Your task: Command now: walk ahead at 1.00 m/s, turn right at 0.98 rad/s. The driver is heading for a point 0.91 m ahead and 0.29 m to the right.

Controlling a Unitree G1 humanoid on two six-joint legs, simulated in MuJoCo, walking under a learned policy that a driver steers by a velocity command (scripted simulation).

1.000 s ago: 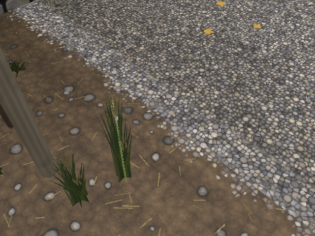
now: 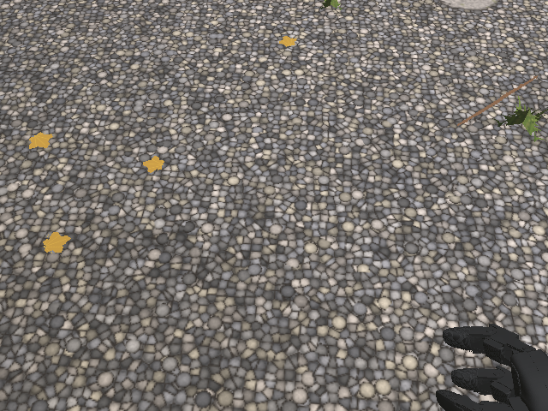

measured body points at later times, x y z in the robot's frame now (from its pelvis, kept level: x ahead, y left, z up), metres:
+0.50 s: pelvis +0.43 -0.01 -0.03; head +0.47 -0.02 +0.42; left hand +0.79 +0.05 -0.06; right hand +0.23 -0.21 -0.15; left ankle +0.25 +0.19 -0.72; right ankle +0.58 -0.12 -0.71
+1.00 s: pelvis +0.85 -0.23 -0.02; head +0.89 -0.26 +0.43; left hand +1.03 +0.00 -0.15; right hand +0.87 -0.55 -0.10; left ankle +1.04 -0.25 -0.73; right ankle +0.59 -0.13 -0.67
